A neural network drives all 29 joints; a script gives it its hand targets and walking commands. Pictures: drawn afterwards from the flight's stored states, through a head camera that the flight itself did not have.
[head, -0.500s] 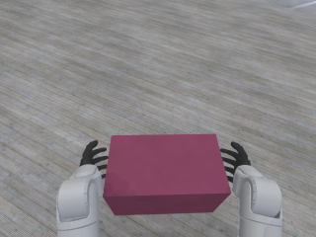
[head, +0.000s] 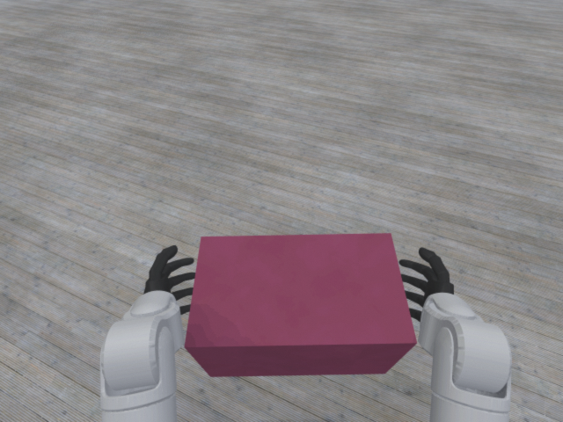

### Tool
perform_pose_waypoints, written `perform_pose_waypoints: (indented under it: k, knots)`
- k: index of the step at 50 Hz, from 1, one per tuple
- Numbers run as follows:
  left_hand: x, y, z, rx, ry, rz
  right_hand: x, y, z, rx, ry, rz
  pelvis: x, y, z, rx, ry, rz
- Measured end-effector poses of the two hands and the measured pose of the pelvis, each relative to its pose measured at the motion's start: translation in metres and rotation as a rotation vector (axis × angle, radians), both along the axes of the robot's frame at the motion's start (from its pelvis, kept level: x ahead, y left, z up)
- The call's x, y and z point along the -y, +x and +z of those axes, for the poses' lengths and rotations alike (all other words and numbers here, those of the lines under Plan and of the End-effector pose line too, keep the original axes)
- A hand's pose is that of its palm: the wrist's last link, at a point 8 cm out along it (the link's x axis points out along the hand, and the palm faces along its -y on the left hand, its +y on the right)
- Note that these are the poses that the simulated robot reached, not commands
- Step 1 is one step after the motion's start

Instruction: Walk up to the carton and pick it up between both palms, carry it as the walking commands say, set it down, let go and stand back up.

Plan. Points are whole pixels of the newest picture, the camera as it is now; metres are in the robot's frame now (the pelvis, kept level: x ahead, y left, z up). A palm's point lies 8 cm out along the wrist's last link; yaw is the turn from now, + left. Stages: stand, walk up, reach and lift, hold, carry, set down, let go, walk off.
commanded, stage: carry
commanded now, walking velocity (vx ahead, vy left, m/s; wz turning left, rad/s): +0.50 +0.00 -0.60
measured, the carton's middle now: (296, 308) +0.29 +0.00 +0.02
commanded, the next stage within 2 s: none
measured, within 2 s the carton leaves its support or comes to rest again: neither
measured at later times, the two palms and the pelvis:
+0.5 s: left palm (278, 224) +0.38 +0.03 +0.11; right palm (523, 272) +0.30 -0.30 +0.10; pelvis +0.10 -0.08 +0.01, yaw -13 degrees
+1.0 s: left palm (378, 151) +0.63 -0.17 +0.08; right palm out of the picture +0.47 -0.47 +0.09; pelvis +0.33 -0.20 -0.01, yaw -29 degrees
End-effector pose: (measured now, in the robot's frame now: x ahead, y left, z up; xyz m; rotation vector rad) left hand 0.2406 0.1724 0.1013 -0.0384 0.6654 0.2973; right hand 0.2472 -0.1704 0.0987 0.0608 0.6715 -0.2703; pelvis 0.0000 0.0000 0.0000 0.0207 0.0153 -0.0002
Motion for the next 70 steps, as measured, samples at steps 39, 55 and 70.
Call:
perform_pose_waypoints:
  k: [39,55,70]
  knots:
    - [0.225,0.286,-0.015,-0.063,-0.032,-0.418,0.196,0.143,0.0,-0.061,-0.051,-0.42,0.11,0.222,0.01,-0.121,0.007,-0.421]
    - [0.382,0.439,-0.023,-0.059,-0.018,-0.53,0.336,0.261,-0.014,-0.062,-0.035,-0.533,0.232,0.374,-0.003,-0.088,-0.002,-0.532]
    - [0.566,0.601,-0.035,-0.071,-0.039,-0.785,0.466,0.355,-0.012,-0.086,-0.067,-0.784,0.336,0.534,-0.002,-0.132,-0.001,-0.789]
